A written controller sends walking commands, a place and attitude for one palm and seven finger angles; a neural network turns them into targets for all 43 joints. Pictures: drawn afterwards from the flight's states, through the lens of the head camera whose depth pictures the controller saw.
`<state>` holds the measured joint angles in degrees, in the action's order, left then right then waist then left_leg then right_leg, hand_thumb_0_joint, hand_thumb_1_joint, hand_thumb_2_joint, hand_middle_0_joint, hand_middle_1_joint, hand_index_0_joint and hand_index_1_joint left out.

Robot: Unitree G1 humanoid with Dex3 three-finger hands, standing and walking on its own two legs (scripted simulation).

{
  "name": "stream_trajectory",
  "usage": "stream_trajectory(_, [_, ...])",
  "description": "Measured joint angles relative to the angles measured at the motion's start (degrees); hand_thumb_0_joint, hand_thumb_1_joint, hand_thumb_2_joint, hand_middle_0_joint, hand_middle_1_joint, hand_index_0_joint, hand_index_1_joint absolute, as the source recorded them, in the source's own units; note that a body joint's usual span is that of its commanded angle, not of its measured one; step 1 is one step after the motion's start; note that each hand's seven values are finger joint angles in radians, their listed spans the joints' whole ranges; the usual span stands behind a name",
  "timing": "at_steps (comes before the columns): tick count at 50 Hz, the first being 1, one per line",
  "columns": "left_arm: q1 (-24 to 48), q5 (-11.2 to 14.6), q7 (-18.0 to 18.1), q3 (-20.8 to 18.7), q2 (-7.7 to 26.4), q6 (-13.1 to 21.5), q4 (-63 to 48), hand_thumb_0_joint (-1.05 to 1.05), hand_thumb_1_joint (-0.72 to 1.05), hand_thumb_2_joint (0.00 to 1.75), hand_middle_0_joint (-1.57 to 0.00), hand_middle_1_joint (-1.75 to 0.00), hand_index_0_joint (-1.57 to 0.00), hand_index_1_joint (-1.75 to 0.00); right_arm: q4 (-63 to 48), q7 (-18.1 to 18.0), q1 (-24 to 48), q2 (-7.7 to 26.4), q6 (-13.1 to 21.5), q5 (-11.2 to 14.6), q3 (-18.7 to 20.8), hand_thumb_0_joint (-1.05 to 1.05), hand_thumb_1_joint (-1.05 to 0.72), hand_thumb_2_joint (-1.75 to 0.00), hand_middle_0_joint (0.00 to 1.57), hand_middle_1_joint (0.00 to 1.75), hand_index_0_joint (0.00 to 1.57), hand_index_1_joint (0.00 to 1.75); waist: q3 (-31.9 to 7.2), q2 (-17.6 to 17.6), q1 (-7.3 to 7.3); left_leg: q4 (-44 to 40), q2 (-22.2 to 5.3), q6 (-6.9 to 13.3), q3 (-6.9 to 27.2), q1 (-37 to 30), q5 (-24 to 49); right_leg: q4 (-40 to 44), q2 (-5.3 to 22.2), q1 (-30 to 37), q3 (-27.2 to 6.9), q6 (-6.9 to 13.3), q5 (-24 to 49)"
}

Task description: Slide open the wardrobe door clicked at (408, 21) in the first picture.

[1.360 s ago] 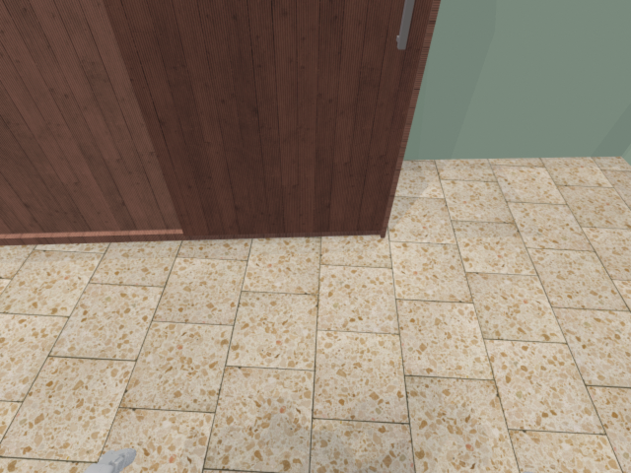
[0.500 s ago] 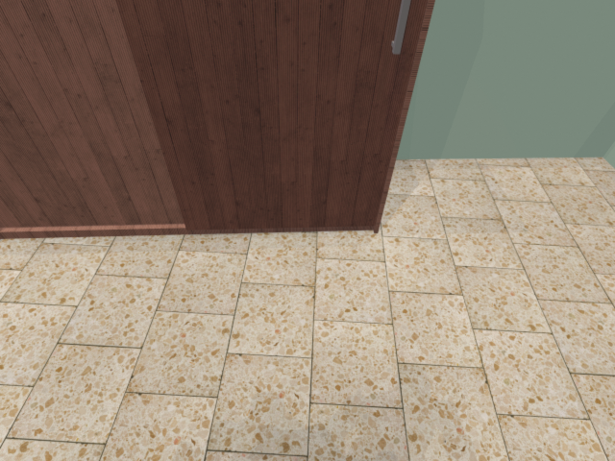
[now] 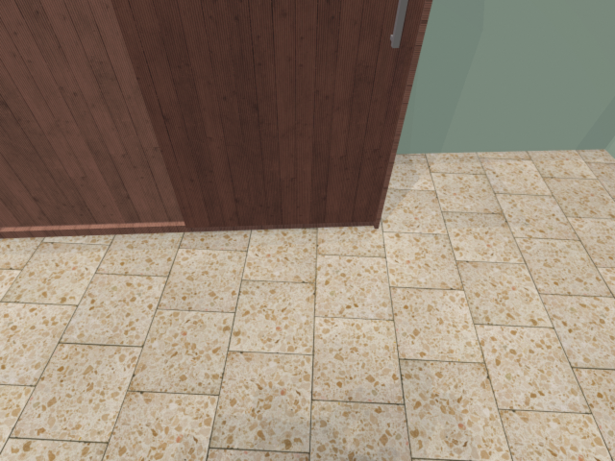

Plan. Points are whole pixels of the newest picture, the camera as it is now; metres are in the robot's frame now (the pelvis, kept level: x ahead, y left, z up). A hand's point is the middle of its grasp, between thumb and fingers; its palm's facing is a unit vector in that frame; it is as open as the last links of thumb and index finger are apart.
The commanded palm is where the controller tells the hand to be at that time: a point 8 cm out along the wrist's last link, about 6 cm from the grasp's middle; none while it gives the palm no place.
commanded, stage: look at it before walking up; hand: right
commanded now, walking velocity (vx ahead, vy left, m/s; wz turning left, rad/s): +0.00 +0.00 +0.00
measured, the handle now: out of the picture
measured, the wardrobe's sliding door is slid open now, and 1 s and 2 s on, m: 0.00 0.00 0.00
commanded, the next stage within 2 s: walk to a spot facing it in 0.08 s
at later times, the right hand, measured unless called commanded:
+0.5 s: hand out of the picture +0.03 -0.24 -0.19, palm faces +0.13 +0.97 -0.20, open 7.4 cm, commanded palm none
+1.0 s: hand (466, 378) +0.31 -0.26 -0.18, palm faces +0.18 +0.97 -0.16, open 7.4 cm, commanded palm none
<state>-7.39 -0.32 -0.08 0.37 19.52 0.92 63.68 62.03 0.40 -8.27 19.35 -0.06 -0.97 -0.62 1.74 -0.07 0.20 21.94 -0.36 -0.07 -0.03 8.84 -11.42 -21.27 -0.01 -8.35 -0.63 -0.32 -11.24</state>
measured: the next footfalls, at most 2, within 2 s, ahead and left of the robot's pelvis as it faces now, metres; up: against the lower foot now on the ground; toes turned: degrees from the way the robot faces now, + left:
right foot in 0.52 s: +0.11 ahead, -0.15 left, +0.00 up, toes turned -15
left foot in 1.04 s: +0.45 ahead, +0.00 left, +0.00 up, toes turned -6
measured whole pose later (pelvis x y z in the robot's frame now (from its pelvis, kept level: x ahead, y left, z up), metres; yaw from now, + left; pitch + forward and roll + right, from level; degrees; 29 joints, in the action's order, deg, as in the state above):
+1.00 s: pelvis +0.24 -0.08 -0.02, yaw -12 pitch +0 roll -1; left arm -26.9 -1.0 1.3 -1.5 5.5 5.0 66.1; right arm 57.5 1.7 -8.1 8.5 0.7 -1.5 2.7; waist 2.7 -0.3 -3.2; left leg 37.8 -5.0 0.5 -5.5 30.6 -10.2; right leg -16.0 -2.1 7.4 2.7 1.7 -22.8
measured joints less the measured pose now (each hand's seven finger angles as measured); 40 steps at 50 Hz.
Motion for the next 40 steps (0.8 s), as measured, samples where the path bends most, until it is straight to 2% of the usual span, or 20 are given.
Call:
stream_trajectory(13, [0.06, -0.19, 0.19, 0.13, -0.41, -0.33, -0.21, 0.01, 0.91, 0.9, -0.2, -0.3, -0.2, -0.3, 0.04, -0.51, -0.41, -0.48, -0.27, -0.05, 0.09, 0.01, -0.91, -0.9, 0.2, 0.3, 0.2, 0.3, -0.81, 0.32, -0.02, 0.21, -0.1, -0.1, -0.38, -0.49, -0.64, -0.4, -0.08, 0.23, -0.36, -0.05, -0.54])
stream_trajectory(15, [-1.23, -0.5, 0.04, 0.12, -1.02, -0.89, -0.52, 0.01, 0.91, 0.9, -0.2, -0.3, -0.2, -0.3, -0.4, -0.44, -1.29, -1.28, -0.65, -0.29, 0.28, 0.01, -0.91, -0.9, 0.2, 0.3, 0.2, 0.3, -1.63, 0.52, -0.08, 1.57, -0.1, -0.1, -0.99, -0.1, -1.87, -3.26, -0.08, -1.08, -0.89, 0.1, -2.79])
stream_trajectory(17, [-3.25, -0.7, -0.18, 0.02, -1.93, -1.59, -0.85, 0.01, 0.91, 0.9, -0.2, -0.3, -0.2, -0.3, -1.17, -0.19, -2.71, -2.22, -0.86, -0.56, 0.61, 0.01, -0.91, -0.9, 0.2, 0.3, 0.2, 0.3, -2.62, 0.49, -0.11, 2.55, -0.32, 0.02, -2.02, 0.05, -3.24, -8.41, 0.17, -3.45, -0.65, 0.49, -8.74])
stream_trajectory(20, [-6.27, -0.67, -0.86, -0.43, -3.58, -2.37, -1.09, 0.01, 0.91, 0.9, -0.2, -0.29, -0.2, -0.3, -2.18, -0.1, -5.27, -3.57, -0.18, -0.83, 1.24, 0.01, -0.91, -0.9, 0.2, 0.3, 0.2, 0.3, -3.03, -0.38, 0.16, 2.06, -1.36, 0.02, -3.96, -1.26, -4.37, -20.28, 0.83, -8.67, 1.49, 0.79, -13.42])
stream_trajectory(22, [-7.76, -0.54, -1.41, -0.73, -4.64, -2.32, -1.45, 0.01, 0.91, 0.9, -0.2, -0.29, -0.2, -0.3, -2.24, -0.02, -7.13, -4.2, 0.39, -1.01, 1.59, 0.01, -0.91, -0.9, 0.2, 0.3, 0.2, 0.3, -2.62, -1.21, 0.26, 1.62, -2.36, -0.54, -5.04, -2.6, -5.02, -23.19, 1.61, -10.66, 3.02, 0.85, -13.91])
stream_trajectory(24, [-9.04, -0.41, -1.84, -1.02, -5.63, -1.85, -2.15, 0.01, 0.91, 0.9, -0.2, -0.3, -0.2, -0.3, -1.84, 0.14, -8.71, -4.55, 0.51, -1.15, 1.88, 0.01, -0.91, -0.9, 0.2, 0.3, 0.2, 0.3, -2.01, -2.04, -0.05, 2.45, -3.64, -1.58, -6.29, -3.6, -6.48, -20.44, 2.4, -10.89, 4.65, 0.82, -12.58])
stream_trajectory(26, [-10.48, -0.39, -1.97, -1.26, -6.15, -0.75, -3.17, 0.01, 0.91, 0.9, -0.2, -0.3, -0.2, -0.3, -1.35, 0.29, -10.12, -4.87, 0.23, -1.01, 2.14, 0.01, -0.91, -0.9, 0.2, 0.3, 0.2, 0.3, -1.38, -2.41, -0.53, 6.6, -5.12, -2.42, -7.4, -3.21, -9.78, -14.1, 2.57, -9.21, 5.85, 0.78, -9.82])
stream_trajectory(27, [-11.04, -0.55, -1.81, -1.57, -6.29, 0.05, -3.53, 0.01, 0.91, 0.9, -0.2, -0.3, -0.2, -0.3, -1.12, 0.38, -10.68, -5.11, -0.13, -0.77, 2.26, 0.01, -0.91, -0.9, 0.21, 0.3, 0.2, 0.3, -1.11, -2.46, -0.85, 12.0, -5.95, -1.92, -7.3, -1.35, -12.59, -13.71, 2.07, -9.37, 6.03, 1.25, -6.72])
stream_trajectory(29, [-11.93, -0.69, -1.06, -1.89, -7.27, 1.07, -3.64, 0.01, 0.91, 0.9, -0.2, -0.3, -0.2, -0.3, -0.51, 0.42, -11.14, -5.46, -1.29, -0.72, 2.4, 0.01, -0.91, -0.9, 0.2, 0.3, 0.2, 0.3, -0.61, -3.05, -0.99, 26.63, -5.82, -0.99, -3.82, 4.81, -16.92, -15.94, 0.75, -9.49, 6.84, 2.9, -6.91])
stream_trajectory(32, [-14.28, -0.6, -0.12, -1.63, -9.15, 1.59, -2.95, 0.0, 0.91, 0.9, -0.2, -0.29, -0.2, -0.3, -0.01, 0.7, -10.78, -6.06, -1.36, -1.09, 2.83, 0.01, -0.91, -0.9, 0.2, 0.3, 0.2, 0.3, -0.89, -3.18, -1.38, 40.76, -5.13, -0.01, -2.35, 13.51, -12.01, -11.28, -0.91, -5.78, 7.0, 3.94, -6.94])
stream_trajectory(35, [-16.65, -0.39, 0.38, -1.15, -11.17, 2.47, -1.27, 0.0, 0.91, 0.9, -0.2, -0.29, -0.2, -0.3, -0.82, 1.03, -9.21, -6.71, -0.5, -1.25, 3.01, 0.01, -0.91, -0.9, 0.2, 0.3, 0.2, 0.3, -0.99, -2.8, -1.3, 43.22, -5.54, -0.54, -2.75, 19.41, -5.54, -4.2, -2.37, -1.16, 5.89, 4.37, -4.77])
stream_trajectory(40, [-18.96, -0.04, 0.81, -0.96, -13.81, 3.55, 1.0, 0.01, 0.91, 0.9, -0.2, -0.3, -0.2, -0.3, -2.56, 1.01, -6.58, -8.21, 0.06, -1.07, 3.16, 0.01, -0.91, -0.9, 0.2, 0.3, 0.2, 0.3, -0.98, -2.1, -1.11, 38.85, -6.48, -1.77, -3.09, 25.27, -0.48, 3.94, -3.51, 5.87, 4.5, 4.6, -3.6])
